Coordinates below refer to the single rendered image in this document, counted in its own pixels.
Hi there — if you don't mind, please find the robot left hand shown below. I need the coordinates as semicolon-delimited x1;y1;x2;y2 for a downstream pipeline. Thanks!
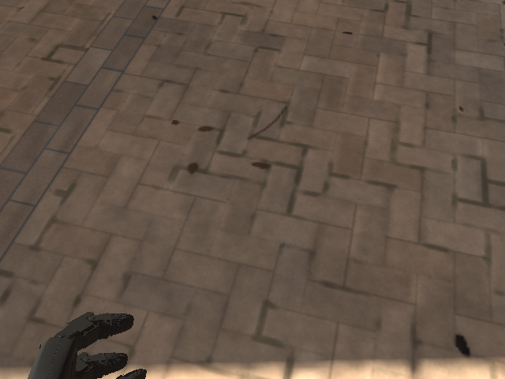
28;312;147;379

